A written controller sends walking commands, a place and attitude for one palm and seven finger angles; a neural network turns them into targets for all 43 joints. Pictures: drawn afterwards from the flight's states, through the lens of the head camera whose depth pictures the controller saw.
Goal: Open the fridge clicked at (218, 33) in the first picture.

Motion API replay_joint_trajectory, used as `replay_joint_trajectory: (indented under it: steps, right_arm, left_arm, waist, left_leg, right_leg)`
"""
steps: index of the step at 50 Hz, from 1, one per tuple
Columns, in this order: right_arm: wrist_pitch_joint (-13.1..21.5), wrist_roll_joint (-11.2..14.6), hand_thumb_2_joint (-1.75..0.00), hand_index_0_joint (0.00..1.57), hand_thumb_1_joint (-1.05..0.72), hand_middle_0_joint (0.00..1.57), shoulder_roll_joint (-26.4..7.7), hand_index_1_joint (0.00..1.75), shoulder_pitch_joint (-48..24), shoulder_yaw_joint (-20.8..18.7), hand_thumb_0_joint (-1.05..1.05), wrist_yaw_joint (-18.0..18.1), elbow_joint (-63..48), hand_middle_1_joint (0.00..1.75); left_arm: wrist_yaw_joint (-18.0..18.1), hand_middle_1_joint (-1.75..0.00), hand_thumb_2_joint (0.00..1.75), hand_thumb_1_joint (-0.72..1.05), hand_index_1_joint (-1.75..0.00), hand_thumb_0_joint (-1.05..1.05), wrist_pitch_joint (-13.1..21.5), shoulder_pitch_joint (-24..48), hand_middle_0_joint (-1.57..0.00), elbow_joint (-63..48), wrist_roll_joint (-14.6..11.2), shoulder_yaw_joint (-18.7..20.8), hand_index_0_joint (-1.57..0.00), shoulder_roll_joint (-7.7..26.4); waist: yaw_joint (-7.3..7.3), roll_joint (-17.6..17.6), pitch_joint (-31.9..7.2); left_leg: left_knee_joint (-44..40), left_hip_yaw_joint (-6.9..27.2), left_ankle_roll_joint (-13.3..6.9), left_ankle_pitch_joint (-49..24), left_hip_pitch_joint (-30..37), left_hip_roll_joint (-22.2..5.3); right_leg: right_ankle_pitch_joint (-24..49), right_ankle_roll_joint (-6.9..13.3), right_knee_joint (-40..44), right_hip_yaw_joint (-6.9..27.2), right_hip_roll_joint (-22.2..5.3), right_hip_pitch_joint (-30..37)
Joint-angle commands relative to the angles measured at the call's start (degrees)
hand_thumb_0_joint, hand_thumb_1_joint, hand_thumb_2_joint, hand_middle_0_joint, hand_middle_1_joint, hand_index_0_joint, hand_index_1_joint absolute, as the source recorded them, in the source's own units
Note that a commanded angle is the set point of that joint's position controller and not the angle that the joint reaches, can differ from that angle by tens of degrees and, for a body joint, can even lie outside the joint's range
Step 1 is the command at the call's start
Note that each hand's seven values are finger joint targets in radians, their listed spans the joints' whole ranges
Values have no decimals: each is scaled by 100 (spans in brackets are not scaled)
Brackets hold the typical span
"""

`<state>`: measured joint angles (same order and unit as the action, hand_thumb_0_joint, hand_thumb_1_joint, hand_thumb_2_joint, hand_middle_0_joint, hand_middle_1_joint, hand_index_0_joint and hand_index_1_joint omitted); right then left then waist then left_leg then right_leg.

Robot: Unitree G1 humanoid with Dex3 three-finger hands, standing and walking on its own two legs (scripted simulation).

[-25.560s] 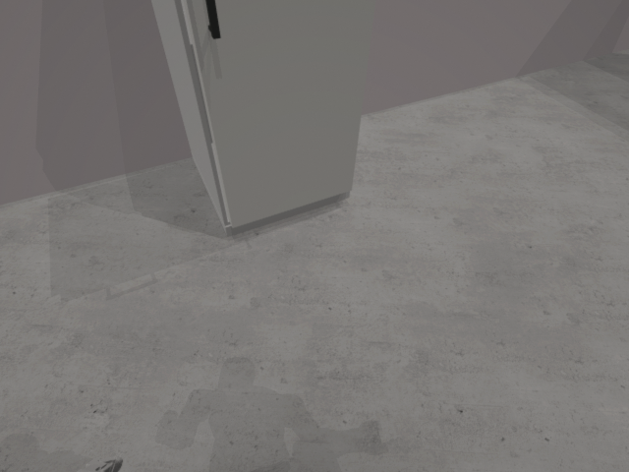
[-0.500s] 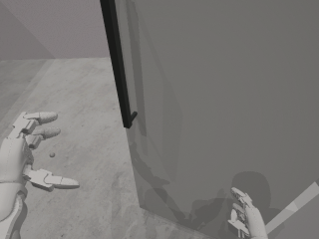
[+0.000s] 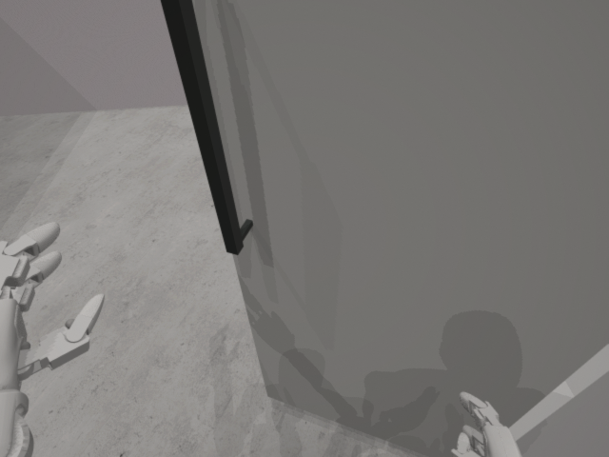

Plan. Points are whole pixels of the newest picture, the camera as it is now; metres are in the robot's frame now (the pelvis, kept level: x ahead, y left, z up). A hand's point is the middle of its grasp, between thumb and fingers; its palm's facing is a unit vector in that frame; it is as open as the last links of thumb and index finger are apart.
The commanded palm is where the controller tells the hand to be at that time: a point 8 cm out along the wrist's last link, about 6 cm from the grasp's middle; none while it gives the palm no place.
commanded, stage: draw the hand back to the body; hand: left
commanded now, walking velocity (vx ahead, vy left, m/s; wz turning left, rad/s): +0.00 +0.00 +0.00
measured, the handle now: (218, 129) +0.39 +0.15 +0.26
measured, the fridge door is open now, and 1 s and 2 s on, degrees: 65 65 65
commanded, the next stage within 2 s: step back with the hand held close in 0.46 s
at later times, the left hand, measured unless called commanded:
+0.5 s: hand (63, 336) +0.18 +0.26 +0.15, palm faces +0.49 -0.79 -0.38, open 7.4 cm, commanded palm +0.13 +0.29 +0.17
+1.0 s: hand (48, 346) +0.17 +0.28 +0.15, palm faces +0.37 -0.77 -0.52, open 7.4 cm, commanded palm +0.11 +0.31 +0.17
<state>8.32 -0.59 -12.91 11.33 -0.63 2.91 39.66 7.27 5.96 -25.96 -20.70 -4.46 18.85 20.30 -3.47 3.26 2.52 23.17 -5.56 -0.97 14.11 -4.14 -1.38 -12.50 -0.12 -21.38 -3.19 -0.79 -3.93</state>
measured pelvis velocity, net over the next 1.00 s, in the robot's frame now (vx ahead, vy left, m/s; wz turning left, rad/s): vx -0.04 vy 0.02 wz -0.03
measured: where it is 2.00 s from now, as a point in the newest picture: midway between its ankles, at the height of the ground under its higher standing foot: outside the picture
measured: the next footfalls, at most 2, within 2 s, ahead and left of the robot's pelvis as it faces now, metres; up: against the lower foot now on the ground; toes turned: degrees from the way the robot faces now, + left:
right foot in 1.82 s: -0.15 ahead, -0.10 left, +0.00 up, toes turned +4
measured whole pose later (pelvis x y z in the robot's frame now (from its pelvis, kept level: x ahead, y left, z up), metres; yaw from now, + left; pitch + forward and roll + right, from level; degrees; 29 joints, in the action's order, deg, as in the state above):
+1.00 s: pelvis -0.04 +0.02 -0.01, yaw -1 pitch +0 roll +0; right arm 1.0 0.1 -12.8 10.5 -0.2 5.4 32.6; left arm 8.4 7.5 -30.9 -27.0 -3.2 22.7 24.7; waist -1.5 1.9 3.6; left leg 28.9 -7.6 -2.9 13.1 -16.0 -0.5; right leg -11.3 -1.5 -28.3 -1.0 -2.1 -17.0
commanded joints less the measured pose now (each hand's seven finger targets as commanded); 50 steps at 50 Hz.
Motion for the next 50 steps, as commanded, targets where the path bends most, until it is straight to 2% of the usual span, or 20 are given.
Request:
replay_joint_trajectory:
  steps: [1,4,6,10,11,15,19,22,23,25,26,28,29,30,31,34,38,42,43,50]
  right_arm:
    - [284,26,-90,20,-90,20,-655,30,-703,-222,0,72,-937,30]
    - [258,21,-90,20,-90,20,-652,30,-716,-223,0,90,-930,30]
    - [249,26,-90,20,-90,20,-646,30,-732,-224,0,113,-934,30]
    - [255,14,-90,20,-90,20,-645,30,-754,-215,0,133,-923,30]
    - [257,19,-90,20,-90,20,-634,30,-784,-210,0,138,-928,30]
    - [264,-2,-90,20,-90,20,-620,30,-801,-190,0,146,-899,30]
    - [251,-8,-90,20,-90,20,-611,30,-815,-196,0,149,-901,30]
    - [251,-13,-90,20,-90,20,-624,30,-840,-203,0,153,-885,30]
    - [251,0,-90,20,-90,20,-600,30,-833,-187,0,149,-886,30]
    - [260,-11,-90,20,-90,20,-610,30,-832,-195,0,155,-895,30]
    - [255,-1,-90,20,-90,20,-601,30,-846,-192,0,155,-895,30]
    - [280,-16,-90,20,-90,20,-626,30,-813,-205,0,156,-891,30]
    - [302,-12,-90,20,-90,20,-617,30,-853,-183,0,152,-892,30]
    - [148,102,-90,20,-90,20,-705,30,-899,-39,0,153,-1242,30]
    - [41,65,-90,20,-90,20,-610,30,-829,-20,0,156,-1116,30]
    - [-139,73,-90,20,-90,20,-617,30,-656,-95,0,161,-1277,30]
    - [-324,80,-90,20,-90,20,-660,30,-645,-154,0,221,-1466,30]
    - [-431,71,-90,20,-90,20,-686,30,-693,-195,0,288,-1594,30]
    - [-448,74,-90,20,-90,20,-664,30,-687,-179,0,302,-1627,30]
    - [-401,74,-90,20,-90,20,-737,30,-555,-196,0,339,-1613,30]
  left_arm:
    - [99,-36,85,79,-36,0,383,305,-20,-1240,7,792,-20,1053]
    - [95,-30,90,90,-30,0,342,301,-20,-1197,-5,773,-20,1038]
    - [99,-30,90,90,-30,0,339,448,-20,-1252,11,711,-20,1016]
    - [117,-30,90,90,-30,0,320,513,-20,-1215,3,699,-20,1020]
    - [118,-30,90,90,-30,0,332,603,-20,-1283,19,663,-20,1012]
    - [121,-30,90,90,-30,0,319,575,-20,-1211,15,714,-20,1047]
    - [100,-30,90,90,-30,0,318,480,-20,-1154,-9,754,-20,1052]
    - [89,-30,90,90,-30,0,311,498,-20,-1127,-3,783,-20,1099]
    - [77,-30,90,90,-30,0,319,541,-20,-1150,7,697,-20,1007]
    - [88,-30,90,90,-30,0,319,496,-20,-1101,-4,754,-20,1059]
    - [81,-30,90,90,-30,0,317,510,-20,-1092,-4,710,-20,1020]
    - [91,-30,90,90,-30,0,343,535,-20,-1207,8,771,-20,1099]
    - [92,-30,90,90,-30,0,376,882,-20,-1411,28,605,-20,1020]
    - [117,-30,90,90,-30,0,553,1303,-20,-1760,48,1259,-20,1690]
    - [62,-30,90,90,-30,0,529,817,-20,-1278,96,868,-20,1214]
    - [67,-30,90,90,-30,0,543,167,-20,-1263,133,838,-20,1097]
    - [129,-30,90,90,-30,0,550,-318,-20,-1527,113,991,-20,1210]
    - [207,-30,90,90,-30,0,541,-465,-20,-1803,116,1316,-20,1517]
    - [207,-30,90,90,-30,0,530,-510,-20,-1803,107,1230,-20,1415]
    - [283,-30,90,90,-30,0,560,-394,-20,-1790,167,1159,-20,1301]
  waist:
    - [-102,111,-538]
    - [-86,15,-442]
    - [-64,104,-440]
    - [-77,-83,-451]
    - [-65,84,-396]
    - [-87,152,-322]
    - [-102,-119,-358]
    - [-113,-44,-260]
    - [-80,135,-233]
    - [-107,-36,-256]
    - [-95,54,-203]
    - [-105,37,-385]
    - [-68,149,-418]
    - [106,67,264]
    - [182,-281,298]
    - [158,-307,-498]
    - [138,50,-1068]
    - [75,132,-1224]
    - [88,188,-1187]
    - [128,186,-867]
  left_leg:
    - [-281,304,40,-1668,75,-80]
    - [-268,274,15,-1668,78,-68]
    - [-274,250,-3,-1523,140,-47]
    - [-310,274,-21,-1458,156,-28]
    - [-321,267,-22,-1369,174,-21]
    - [-387,273,-18,-1213,148,-9]
    - [-390,261,-45,-1257,143,-9]
    - [-415,253,-44,-1118,103,0]
    - [-420,237,-35,-1106,129,-3]
    - [-441,251,-45,-1057,127,2]
    - [-445,237,-43,-1007,138,-1]
    - [-445,255,-47,-1115,174,2]
    - [-464,278,-33,-1071,203,16]
    - [-221,339,-111,-495,-368,-121]
    - [-58,425,-104,-283,-472,-119]
    - [171,362,-74,-671,-312,-178]
    - [97,444,-82,-1574,-310,-361]
    - [14,635,-124,-2017,-503,-521]
    - [-32,664,-140,-2044,-564,-573]
    - [-230,811,-258,-604,-1497,-679]
  right_leg:
    - [1019,143,325,193,-10,1]
    - [1076,128,365,194,-22,-28]
    - [966,123,411,205,-12,-70]
    - [917,116,443,197,-9,-31]
    - [822,119,477,213,-10,-73]
    - [694,124,539,209,-9,-52]
    - [759,113,562,216,-5,18]
    - [615,115,640,236,-7,-10]
    - [590,116,630,241,-11,-44]
    - [532,108,646,221,4,-29]
    - [468,107,674,239,5,-72]
    - [590,112,628,238,-6,49]
    - [533,112,622,228,9,35]
    - [731,124,847,788,-272,-796]
    - [582,154,882,817,-458,-993]
    - [1019,196,551,829,-657,-849]
    - [1508,119,-39,599,-506,-633]
    - [1439,42,-452,443,-302,-611]
    - [1375,25,-562,446,-269,-658]
    - [714,28,-764,579,-190,-649]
